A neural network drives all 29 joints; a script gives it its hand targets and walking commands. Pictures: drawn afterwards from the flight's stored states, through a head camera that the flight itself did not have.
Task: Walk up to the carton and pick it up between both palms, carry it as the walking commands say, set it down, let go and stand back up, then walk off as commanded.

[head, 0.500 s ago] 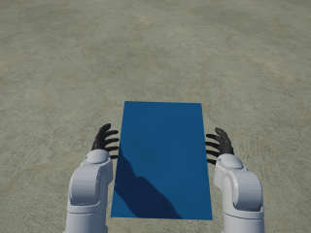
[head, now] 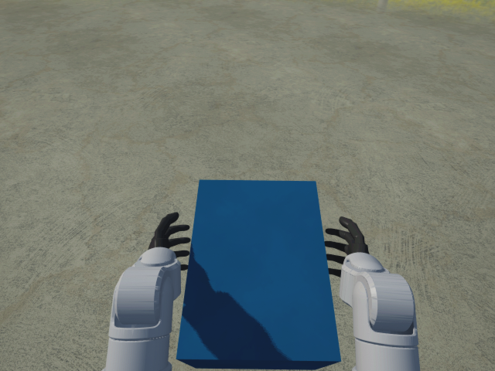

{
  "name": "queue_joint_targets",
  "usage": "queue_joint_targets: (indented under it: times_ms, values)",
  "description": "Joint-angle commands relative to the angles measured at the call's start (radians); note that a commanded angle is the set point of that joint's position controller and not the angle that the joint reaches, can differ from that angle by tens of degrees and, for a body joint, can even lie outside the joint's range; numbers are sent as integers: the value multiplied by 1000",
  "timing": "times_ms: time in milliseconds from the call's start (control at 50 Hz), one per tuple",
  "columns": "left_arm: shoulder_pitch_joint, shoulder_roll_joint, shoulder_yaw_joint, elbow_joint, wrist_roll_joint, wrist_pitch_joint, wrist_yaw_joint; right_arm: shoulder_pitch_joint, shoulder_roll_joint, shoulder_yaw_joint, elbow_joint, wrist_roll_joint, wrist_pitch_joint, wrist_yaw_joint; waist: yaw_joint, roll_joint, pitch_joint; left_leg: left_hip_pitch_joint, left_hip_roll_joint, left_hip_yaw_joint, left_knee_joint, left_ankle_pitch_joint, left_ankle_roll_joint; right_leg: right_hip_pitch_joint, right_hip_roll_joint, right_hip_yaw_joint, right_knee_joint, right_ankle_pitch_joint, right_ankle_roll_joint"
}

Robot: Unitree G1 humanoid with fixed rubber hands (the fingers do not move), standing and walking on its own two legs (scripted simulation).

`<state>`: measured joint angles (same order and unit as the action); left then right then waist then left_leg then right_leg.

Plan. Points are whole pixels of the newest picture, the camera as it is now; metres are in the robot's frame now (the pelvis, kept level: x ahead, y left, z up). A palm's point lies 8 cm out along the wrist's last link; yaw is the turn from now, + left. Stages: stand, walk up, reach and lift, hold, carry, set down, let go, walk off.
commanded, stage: carry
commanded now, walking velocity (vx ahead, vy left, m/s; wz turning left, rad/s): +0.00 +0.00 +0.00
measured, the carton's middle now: (256, 273) +0.30 +0.00 +0.00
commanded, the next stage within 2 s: hold in 1.04 s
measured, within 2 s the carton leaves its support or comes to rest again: neither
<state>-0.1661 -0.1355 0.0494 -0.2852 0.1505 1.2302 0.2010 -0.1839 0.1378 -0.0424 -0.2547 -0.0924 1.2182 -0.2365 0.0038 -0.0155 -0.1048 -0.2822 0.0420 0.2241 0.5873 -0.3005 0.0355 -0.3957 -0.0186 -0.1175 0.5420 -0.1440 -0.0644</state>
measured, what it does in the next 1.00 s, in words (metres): stands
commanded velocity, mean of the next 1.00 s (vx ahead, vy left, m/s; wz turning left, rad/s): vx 0.00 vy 0.00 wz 0.00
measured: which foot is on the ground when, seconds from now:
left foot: down 0.00-1.00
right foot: down 0.00-1.00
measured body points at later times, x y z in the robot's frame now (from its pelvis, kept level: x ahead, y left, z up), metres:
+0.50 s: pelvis +0.02 +0.01 +0.00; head +0.00 +0.02 +0.45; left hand +0.30 +0.16 +0.08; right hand +0.30 -0.13 +0.08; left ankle +0.02 +0.09 -0.73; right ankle +0.09 -0.09 -0.73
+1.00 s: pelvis +0.02 +0.01 +0.00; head +0.00 +0.02 +0.45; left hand +0.31 +0.16 +0.08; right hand +0.31 -0.14 +0.08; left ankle +0.02 +0.09 -0.73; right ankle +0.09 -0.09 -0.73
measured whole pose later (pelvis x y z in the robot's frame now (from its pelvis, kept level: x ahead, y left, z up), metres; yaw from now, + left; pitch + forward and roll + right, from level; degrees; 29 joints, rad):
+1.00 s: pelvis +0.02 +0.01 +0.00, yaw +0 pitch +1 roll +0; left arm -0.17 -0.14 0.05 -0.18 0.15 1.06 0.17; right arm -0.18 0.14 -0.09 -0.18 -0.10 1.07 -0.21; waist 0.01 -0.02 -0.09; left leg -0.28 0.04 0.22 0.59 -0.33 0.05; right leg -0.40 -0.02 -0.12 0.54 -0.17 -0.05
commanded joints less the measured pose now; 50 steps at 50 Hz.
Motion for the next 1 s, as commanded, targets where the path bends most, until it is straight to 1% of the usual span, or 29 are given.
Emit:
queue_joint_targets:
  times_ms: [0,20,40,80,100,140,160,180,200,220,240,260,280,320,360,380,400,420,520,560,620,640,680,700,740,860,900,920,980]
  values:
    - [-501,-939,-519,-142,-406,-77,-229,-468,933,494,-165,301,-64,234,6,-13,-171,-4,114,-147,-198,-129,4,79,-120,168,-215,-153,18]
    - [-515,-921,-482,-73,-381,-89,-233,-481,923,467,-90,279,-75,239,5,-14,-178,12,112,-143,-178,-99,3,79,-119,169,-214,-140,13]
    - [-512,-948,-519,-166,-415,-90,-227,-494,939,504,-201,320,-75,236,6,-8,-173,18,106,-145,-187,-106,4,61,-120,175,-215,-157,11]
    - [-501,-881,-480,-79,-366,-100,-228,-430,892,448,-54,263,-78,241,6,1,-199,36,116,-150,-179,-71,7,74,-124,163,-199,-97,7]
    - [-539,-933,-531,-195,-418,-103,-224,-458,930,483,-173,302,-81,237,4,10,-214,43,125,-155,-191,-60,5,84,-114,148,-180,-80,8]
    - [-515,-874,-466,-39,-351,-127,-235,-430,882,423,-7,242,-106,249,6,21,-209,44,131,-163,-200,-52,2,94,-110,148,-161,-52,3]
    - [-555,-938,-534,-215,-415,-128,-229,-486,937,494,-199,309,-108,244,6,17,-215,49,133,-158,-206,-46,2,102,-109,141,-150,-28,12]
    - [-522,-880,-470,-62,-361,-131,-232,-443,879,421,-43,249,-114,244,6,27,-217,55,136,-159,-200,-14,3,101,-107,142,-148,-2,7]
    - [-530,-931,-514,-136,-393,-134,-231,-460,923,472,-139,281,-116,243,5,2,-223,66,135,-152,-194,14,-4,113,-104,138,-137,17,7]
    - [-484,-882,-463,-26,-349,-136,-236,-426,872,429,-36,244,-120,248,4,11,-221,66,140,-157,-198,23,-7,109,-108,137,-128,28,7]
    - [-501,-938,-528,-189,-406,-137,-226,-448,934,500,-191,313,-120,244,7,28,-233,80,128,-146,-195,30,-2,117,-116,144,-127,38,3]
    - [-516,-855,-451,-25,-335,-156,-235,-425,859,404,7,227,-135,253,4,19,-246,106,134,-152,-178,70,-5,107,-108,148,-120,67,-1]
    - [-557,-923,-525,-176,-396,-156,-230,-460,922,467,-138,284,-136,249,5,34,-232,89,136,-149,-185,74,-9,111,-114,135,-113,69,12]
    - [-508,-848,-448,-13,-329,-173,-240,-405,849,394,27,219,-155,260,5,24,-258,105,141,-163,-191,109,-4,113,-118,137,-101,68,10]
    - [-510,-914,-533,-190,-397,-166,-231,-430,915,490,-175,295,-147,249,7,12,-253,101,135,-154,-187,58,-1,113,-112,134,-116,37,7]
    - [-497,-880,-484,-92,-361,-169,-233,-430,869,442,-94,258,-153,250,4,24,-248,109,139,-156,-184,73,2,99,-111,137,-107,60,7]
    - [-511,-897,-517,-177,-388,-165,-230,-440,897,473,-158,288,-149,247,6,41,-247,111,133,-152,-186,80,1,101,-119,140,-107,59,8]
    - [-463,-830,-444,-11,-320,-169,-233,-403,827,402,-6,224,-155,252,6,37,-259,121,137,-153,-179,92,0,107,-112,139,-103,74,4]
    - [-518,-896,-519,-167,-387,-178,-229,-444,890,470,-161,283,-165,249,7,23,-255,109,131,-149,-178,72,6,109,-113,145,-102,76,2]
    - [-456,-840,-467,-72,-341,-174,-227,-385,836,422,-60,246,-158,252,7,36,-264,112,134,-154,-184,90,4,116,-117,144,-98,84,-1]
    - [-490,-853,-477,-93,-348,-184,-230,-426,854,438,-84,255,-169,255,6,17,-242,110,133,-147,-182,83,-4,113,-114,143,-99,74,1]
    - [-485,-808,-430,10,-304,-199,-237,-402,798,370,27,195,-185,260,4,29,-257,130,140,-154,-182,124,-6,103,-110,142,-89,87,0]
    - [-485,-867,-492,-130,-359,-205,-231,-410,870,454,-107,263,-187,256,6,20,-276,136,138,-147,-164,132,0,120,-114,143,-93,112,1]
    - [-479,-826,-436,-28,-320,-215,-235,-409,826,407,-20,223,-196,258,4,-5,-271,127,132,-151,-167,123,2,123,-115,147,-94,110,-2]
    - [-507,-868,-496,-128,-364,-214,-233,-393,863,437,-88,246,-193,256,3,22,-261,126,134,-151,-179,111,-4,111,-110,147,-87,99,-2]
    - [-441,-807,-432,7,-299,-232,-237,-387,793,397,-2,209,-216,263,5,30,-273,136,140,-154,-174,142,3,119,-108,140,-82,102,-1]
    - [-473,-843,-484,-119,-350,-232,-234,-399,840,452,-109,252,-212,259,4,9,-267,129,128,-146,-167,107,4,118,-116,151,-92,116,-4]
    - [-459,-810,-446,-29,-313,-233,-237,-393,810,416,-21,217,-213,260,4,5,-273,129,130,-151,-169,85,8,121,-111,147,-95,100,-6]
    - [-465,-838,-481,-84,-339,-222,-235,-380,840,445,-58,240,-201,260,4,25,-254,104,142,-159,-192,67,1,120,-103,133,-89,61,-3]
